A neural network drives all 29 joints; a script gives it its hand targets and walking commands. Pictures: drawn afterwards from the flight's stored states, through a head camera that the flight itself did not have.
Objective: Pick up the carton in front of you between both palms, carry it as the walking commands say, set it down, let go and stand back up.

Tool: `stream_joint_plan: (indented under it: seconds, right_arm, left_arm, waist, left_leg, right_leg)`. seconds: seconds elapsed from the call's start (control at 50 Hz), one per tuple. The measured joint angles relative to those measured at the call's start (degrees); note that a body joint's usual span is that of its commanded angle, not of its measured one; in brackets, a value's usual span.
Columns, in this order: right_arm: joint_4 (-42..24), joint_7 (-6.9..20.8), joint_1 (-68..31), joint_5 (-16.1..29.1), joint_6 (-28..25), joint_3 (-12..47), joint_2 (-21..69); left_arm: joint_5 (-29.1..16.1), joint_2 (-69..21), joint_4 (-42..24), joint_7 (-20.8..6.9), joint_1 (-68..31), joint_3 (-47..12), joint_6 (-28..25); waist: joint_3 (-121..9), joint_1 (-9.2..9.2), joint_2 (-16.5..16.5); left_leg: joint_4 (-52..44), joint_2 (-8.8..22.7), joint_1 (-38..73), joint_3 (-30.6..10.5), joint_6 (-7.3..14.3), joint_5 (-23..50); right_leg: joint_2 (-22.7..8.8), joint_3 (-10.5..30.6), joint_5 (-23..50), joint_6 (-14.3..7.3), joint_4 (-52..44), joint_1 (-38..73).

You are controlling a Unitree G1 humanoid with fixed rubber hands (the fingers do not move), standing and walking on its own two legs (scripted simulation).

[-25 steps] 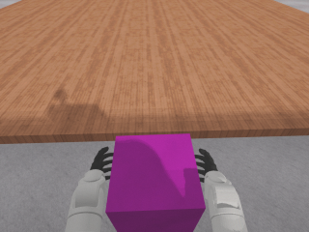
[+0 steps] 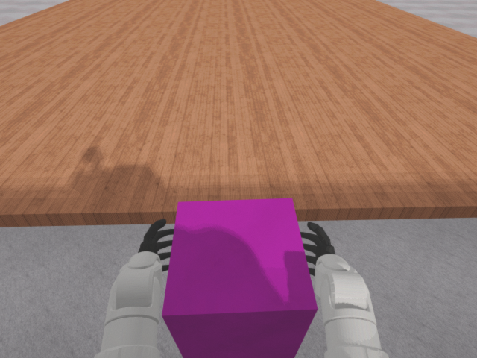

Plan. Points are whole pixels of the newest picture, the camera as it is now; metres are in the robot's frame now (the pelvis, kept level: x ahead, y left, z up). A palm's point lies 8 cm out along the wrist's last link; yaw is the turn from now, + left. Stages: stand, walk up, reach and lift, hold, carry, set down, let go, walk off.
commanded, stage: hold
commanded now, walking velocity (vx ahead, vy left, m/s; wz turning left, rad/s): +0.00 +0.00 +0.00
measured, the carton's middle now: (238, 283) +0.30 +0.00 -0.02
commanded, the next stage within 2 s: carry in 1.18 s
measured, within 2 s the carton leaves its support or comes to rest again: neither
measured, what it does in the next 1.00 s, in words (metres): stands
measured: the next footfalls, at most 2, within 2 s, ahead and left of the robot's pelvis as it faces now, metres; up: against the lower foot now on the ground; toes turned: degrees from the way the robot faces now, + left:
left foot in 1.72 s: +0.24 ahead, +0.06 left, +0.00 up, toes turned +7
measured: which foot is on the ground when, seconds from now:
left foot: down 0.00-1.00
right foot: down 0.00-1.00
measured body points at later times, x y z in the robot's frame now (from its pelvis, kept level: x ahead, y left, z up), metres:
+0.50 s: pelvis +0.01 +0.00 +0.00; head -0.03 +0.00 +0.45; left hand +0.31 +0.15 +0.05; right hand +0.31 -0.15 +0.04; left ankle +0.02 +0.14 -0.74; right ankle +0.01 -0.14 -0.74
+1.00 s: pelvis +0.00 +0.00 +0.00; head -0.05 +0.00 +0.45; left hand +0.30 +0.15 +0.05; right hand +0.31 -0.15 +0.05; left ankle +0.02 +0.14 -0.74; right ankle +0.01 -0.13 -0.74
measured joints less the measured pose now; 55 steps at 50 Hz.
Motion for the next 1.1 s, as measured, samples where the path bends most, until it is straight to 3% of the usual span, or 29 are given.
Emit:
stream_joint_plan:
  seconds: [0.16,0.72,1.1]
  right_arm:
    - [1.1,0.5,-1.6,-1.4,0.1,-1.3,0.1]
    - [-3.3,-0.1,2.1,-0.2,1.1,2.2,-0.5]
    - [0.8,0.7,-1.7,-1.5,0.0,-1.4,0.5]
  left_arm:
    - [0.6,-0.5,2.4,-0.3,-1.8,1.7,-1.1]
    - [-1.4,0.6,-2.0,0.4,2.3,-2.2,-0.1]
    - [0.8,-0.2,0.6,-0.2,-0.8,0.8,-0.4]
  waist:
    - [0.3,0.61,-0.3]
    - [0.5,0.25,0.0]
    - [0.4,1.11,-0.3]
  left_leg:
    - [0.6,-0.2,-0.4,0.6,0.2,-0.2]
    - [-1.9,0.4,1.2,0.2,-0.1,0.5]
    - [0.0,0.3,0.4,0.9,0.0,0.0]
  right_leg:
    - [-0.1,0.3,-0.4,0.1,1.2,-0.9]
    - [0.0,-0.4,0.4,-0.3,-1.8,1.2]
    - [0.1,-0.2,0.0,-0.1,0.2,0.2]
